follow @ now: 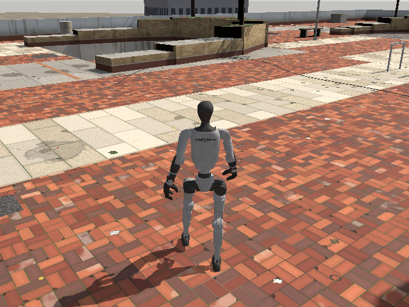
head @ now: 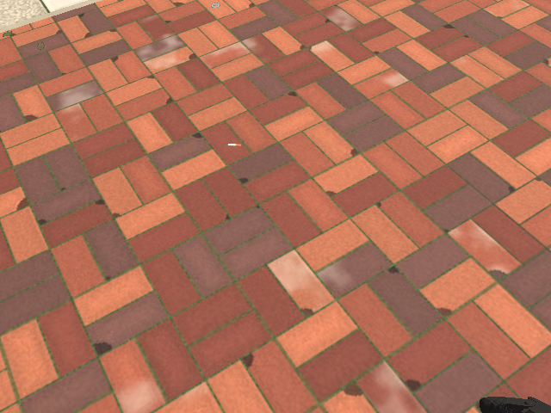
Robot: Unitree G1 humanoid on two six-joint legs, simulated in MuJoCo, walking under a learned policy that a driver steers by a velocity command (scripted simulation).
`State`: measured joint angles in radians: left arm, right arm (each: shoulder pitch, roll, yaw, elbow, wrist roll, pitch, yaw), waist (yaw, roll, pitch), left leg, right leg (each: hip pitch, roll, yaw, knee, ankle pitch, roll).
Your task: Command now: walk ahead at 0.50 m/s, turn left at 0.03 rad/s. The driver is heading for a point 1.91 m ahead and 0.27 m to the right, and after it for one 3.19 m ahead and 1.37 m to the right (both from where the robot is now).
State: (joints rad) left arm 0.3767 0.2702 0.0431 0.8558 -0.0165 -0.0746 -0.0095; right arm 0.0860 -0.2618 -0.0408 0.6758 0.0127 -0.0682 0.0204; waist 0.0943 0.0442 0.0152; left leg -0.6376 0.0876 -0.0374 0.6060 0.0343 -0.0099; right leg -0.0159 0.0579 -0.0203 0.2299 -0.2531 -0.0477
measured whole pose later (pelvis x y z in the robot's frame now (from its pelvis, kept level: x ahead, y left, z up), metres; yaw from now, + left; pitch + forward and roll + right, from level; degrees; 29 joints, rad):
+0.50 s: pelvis +0.27 +0.04 +0.00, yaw +0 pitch +2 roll +2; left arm 0.10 0.28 0.04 0.78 -0.01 -0.07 -0.02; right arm 0.36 -0.27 -0.05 0.83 0.01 -0.08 0.01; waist -0.07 -0.05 0.01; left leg -0.04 -0.07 0.04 0.22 -0.22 0.05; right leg -0.67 -0.12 0.04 0.66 0.05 0.02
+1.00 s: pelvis +0.55 -0.01 +0.00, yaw +0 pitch +2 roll -1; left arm 0.35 0.27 0.05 0.89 -0.01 -0.08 -0.01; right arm 0.11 -0.28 -0.05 0.78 0.01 -0.06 0.01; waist 0.07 0.04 0.01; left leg -0.66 0.12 -0.04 0.72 0.00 -0.01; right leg -0.06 0.06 -0.04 0.22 -0.19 -0.06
